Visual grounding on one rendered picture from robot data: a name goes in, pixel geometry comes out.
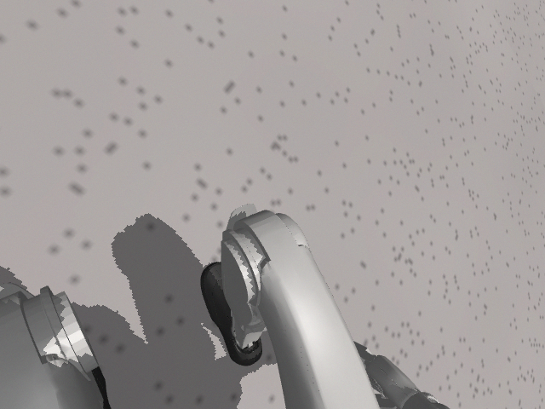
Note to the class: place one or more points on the right robot hand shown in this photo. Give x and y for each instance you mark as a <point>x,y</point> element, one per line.
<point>386,378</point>

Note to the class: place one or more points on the right robot foot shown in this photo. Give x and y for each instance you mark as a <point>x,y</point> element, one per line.
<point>220,313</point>

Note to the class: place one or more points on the right robot arm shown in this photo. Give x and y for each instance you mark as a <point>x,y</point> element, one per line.
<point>423,400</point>

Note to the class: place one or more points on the left robot foot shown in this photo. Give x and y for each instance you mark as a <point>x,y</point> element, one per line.
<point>101,382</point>

